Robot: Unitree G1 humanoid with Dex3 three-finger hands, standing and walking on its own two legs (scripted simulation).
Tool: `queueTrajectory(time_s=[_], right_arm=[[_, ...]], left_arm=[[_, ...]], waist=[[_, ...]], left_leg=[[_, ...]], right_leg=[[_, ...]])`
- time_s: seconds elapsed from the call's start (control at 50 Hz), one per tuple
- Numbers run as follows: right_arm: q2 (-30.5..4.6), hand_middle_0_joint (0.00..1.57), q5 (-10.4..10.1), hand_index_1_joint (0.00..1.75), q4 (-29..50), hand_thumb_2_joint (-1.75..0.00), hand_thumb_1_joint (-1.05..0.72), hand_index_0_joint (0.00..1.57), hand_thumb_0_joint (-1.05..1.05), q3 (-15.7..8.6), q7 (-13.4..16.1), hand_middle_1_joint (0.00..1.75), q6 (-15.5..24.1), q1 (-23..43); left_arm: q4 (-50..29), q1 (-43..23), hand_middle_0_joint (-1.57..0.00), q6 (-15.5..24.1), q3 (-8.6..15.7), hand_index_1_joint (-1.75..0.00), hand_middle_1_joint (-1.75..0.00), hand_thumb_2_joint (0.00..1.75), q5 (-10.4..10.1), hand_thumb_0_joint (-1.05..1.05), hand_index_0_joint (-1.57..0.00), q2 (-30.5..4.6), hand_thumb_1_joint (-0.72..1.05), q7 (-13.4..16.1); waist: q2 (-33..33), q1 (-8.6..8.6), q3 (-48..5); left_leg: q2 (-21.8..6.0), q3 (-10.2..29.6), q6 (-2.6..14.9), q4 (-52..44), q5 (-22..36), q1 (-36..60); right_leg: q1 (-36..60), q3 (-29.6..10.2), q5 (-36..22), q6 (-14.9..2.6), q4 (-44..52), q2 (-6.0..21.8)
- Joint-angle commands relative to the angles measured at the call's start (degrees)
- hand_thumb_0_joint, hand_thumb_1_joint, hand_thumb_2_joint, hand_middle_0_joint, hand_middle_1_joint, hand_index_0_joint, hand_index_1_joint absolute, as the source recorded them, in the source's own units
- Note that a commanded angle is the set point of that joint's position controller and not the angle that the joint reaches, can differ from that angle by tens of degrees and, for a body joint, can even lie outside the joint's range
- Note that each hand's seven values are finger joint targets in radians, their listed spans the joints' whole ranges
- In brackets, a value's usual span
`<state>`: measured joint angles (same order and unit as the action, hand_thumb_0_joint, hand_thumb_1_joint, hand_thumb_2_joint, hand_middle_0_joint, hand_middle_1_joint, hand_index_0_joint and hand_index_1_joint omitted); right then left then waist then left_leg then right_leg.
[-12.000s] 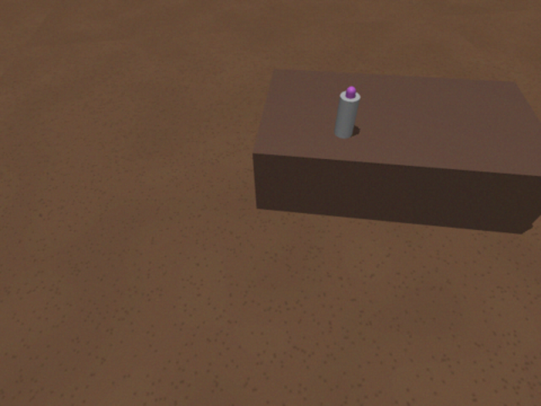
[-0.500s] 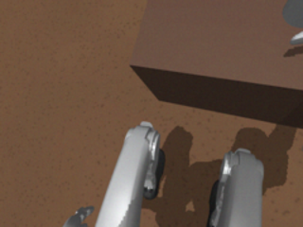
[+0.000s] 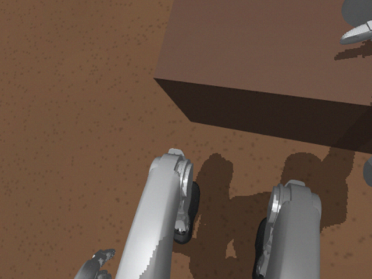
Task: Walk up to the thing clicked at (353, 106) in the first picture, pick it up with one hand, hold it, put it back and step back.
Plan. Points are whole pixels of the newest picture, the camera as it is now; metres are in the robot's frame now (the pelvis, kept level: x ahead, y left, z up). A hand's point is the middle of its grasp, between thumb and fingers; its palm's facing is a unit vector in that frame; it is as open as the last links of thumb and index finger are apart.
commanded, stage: close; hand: right
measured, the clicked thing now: out of the picture +0.64 -0.18 +0.07
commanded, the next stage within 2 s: settle in 0.60 s
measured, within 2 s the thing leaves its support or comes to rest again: leaves its support in 1.18 s
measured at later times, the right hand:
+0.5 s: hand out of the picture +0.62 -0.19 +0.02, palm faces +0.10 +1.00 -0.02, open 11.3 cm
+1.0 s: hand out of the picture +0.62 -0.18 +0.02, palm faces +0.09 +0.99 -0.05, open 10.7 cm
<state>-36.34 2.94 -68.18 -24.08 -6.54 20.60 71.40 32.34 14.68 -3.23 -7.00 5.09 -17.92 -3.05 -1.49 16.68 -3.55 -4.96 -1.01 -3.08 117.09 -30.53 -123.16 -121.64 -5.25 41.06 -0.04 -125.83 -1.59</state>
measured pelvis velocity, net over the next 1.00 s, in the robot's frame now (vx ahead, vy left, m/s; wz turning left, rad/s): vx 0.00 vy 0.00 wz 0.00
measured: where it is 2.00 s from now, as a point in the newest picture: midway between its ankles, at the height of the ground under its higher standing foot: (222, 242)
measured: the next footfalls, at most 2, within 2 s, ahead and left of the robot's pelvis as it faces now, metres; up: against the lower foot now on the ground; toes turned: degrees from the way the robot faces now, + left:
none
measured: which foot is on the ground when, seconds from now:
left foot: down 0.00-1.00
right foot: down 0.00-1.00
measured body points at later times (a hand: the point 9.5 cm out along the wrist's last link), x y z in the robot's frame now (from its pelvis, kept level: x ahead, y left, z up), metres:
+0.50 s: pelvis +0.00 +0.00 -0.01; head +0.26 -0.06 +0.36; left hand +0.00 +0.27 -0.09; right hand +0.61 -0.24 +0.02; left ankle +0.13 +0.15 -0.37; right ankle +0.07 -0.12 -0.37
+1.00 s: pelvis +0.00 +0.00 -0.01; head +0.26 -0.05 +0.36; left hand +0.02 +0.26 -0.11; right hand +0.61 -0.23 +0.02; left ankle +0.13 +0.15 -0.37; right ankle +0.07 -0.12 -0.37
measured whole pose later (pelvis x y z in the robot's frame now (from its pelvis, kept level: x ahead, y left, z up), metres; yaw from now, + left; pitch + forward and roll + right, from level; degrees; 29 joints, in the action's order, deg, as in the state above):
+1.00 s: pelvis +0.00 +0.00 -0.01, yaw +0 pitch +37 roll +7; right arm -37.2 4.3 -65.3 -21.4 -4.2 17.0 73.0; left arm 31.8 14.8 -4.1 -8.7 4.9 -16.3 -3.5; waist -1.5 17.3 -2.6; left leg -5.3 -1.2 -3.2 118.0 -30.6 -124.1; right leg -123.2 -5.6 40.9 -0.1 -127.0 -2.1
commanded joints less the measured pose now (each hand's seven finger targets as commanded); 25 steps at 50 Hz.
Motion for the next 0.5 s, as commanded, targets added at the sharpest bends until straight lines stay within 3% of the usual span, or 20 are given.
queueTrajectory(time_s=[0.0,0.1,0.22,0.28,0.4,0.42,0.44,0.48], right_arm=[[-10.39,0.38,0.36,0.21,12.75,-0.09,0.49,0.36,0.00,1.59,0.11,0.21,4.45,29.14],[-11.32,0.48,0.70,0.29,12.35,-0.14,0.47,0.46,0.00,1.43,0.29,0.29,3.88,29.33],[-10.26,0.68,0.93,0.45,10.37,-0.25,0.39,0.67,0.00,2.27,0.56,0.45,3.25,29.33],[-10.44,0.78,1.04,0.54,11.05,-0.32,0.34,0.77,0.00,2.71,0.32,0.54,3.52,29.15],[-9.24,0.96,0.69,0.72,11.23,-0.48,0.17,0.95,0.00,2.77,0.32,0.72,3.19,28.02],[-10.63,0.97,1.05,0.74,11.77,-0.51,0.14,0.95,0.00,2.36,0.51,0.74,3.04,28.05],[-7.93,0.99,0.96,0.77,10.88,-0.54,0.12,0.98,0.00,3.85,0.41,0.77,2.78,27.09],[-7.57,1.01,1.03,0.81,10.80,-0.60,0.05,1.00,0.00,3.91,0.45,0.81,2.64,26.44]], left_arm=[[-0.01,13.82,-0.20,0.07,4.80,-0.31,-0.30,0.92,0.34,0.00,-0.19,-13.62,0.87,0.66],[0.42,15.20,-0.20,-0.24,4.46,-0.31,-0.30,0.92,0.57,0.00,-0.19,-13.51,0.88,0.53],[0.61,15.21,-0.20,-0.16,4.11,-0.31,-0.30,0.93,0.54,0.00,-0.19,-13.84,0.88,0.42],[0.95,15.64,-0.20,-0.13,3.86,-0.31,-0.30,0.93,0.74,0.00,-0.19,-13.87,0.88,0.55],[0.78,15.65,-0.20,-0.38,3.90,-0.31,-0.30,0.92,0.66,0.00,-0.19,-14.17,0.88,0.37],[1.64,15.85,-0.20,-0.49,3.60,-0.31,-0.30,0.93,0.75,0.00,-0.19,-13.49,0.88,0.23],[0.43,15.58,-0.20,-0.34,3.60,-0.31,-0.30,0.92,0.62,0.00,-0.19,-13.44,0.88,0.13],[0.49,15.70,-0.20,-0.40,3.80,-0.31,-0.30,0.92,0.72,0.00,-0.19,-13.71,0.89,-0.02]], waist=[[-16.50,3.10,-41.93],[-16.65,3.00,-44.05],[-17.54,3.12,-41.38],[-17.51,4.02,-40.80],[-18.45,3.65,-41.03],[-19.58,2.94,-41.15],[-17.79,3.93,-41.34],[-17.65,3.87,-40.74]], left_leg=[[1.99,-3.98,4.50,-8.47,6.11,26.48],[2.05,-3.98,4.56,-8.41,8.69,29.20],[2.01,-4.52,4.70,-7.75,8.11,26.34],[1.91,-4.66,4.62,-7.50,9.51,27.19],[1.94,-4.94,4.83,-6.64,10.10,25.37],[1.97,-4.80,4.91,-6.77,9.32,25.73],[1.92,-4.80,4.74,-7.00,10.14,26.63],[1.84,-4.97,4.82,-6.30,10.50,26.27]], right_leg=[[23.28,1.92,-9.25,-0.90,17.62,0.49],[23.81,2.37,-12.38,-0.77,16.87,0.48],[24.41,1.62,-12.21,-0.40,17.17,0.69],[23.52,1.90,-13.73,-0.50,16.18,0.55],[25.37,1.36,-15.45,-0.07,16.59,0.64],[24.74,1.47,-14.34,-0.18,16.64,0.59],[24.52,1.75,-14.81,-0.34,16.00,0.57],[24.26,1.54,-15.52,-0.15,16.13,0.65]])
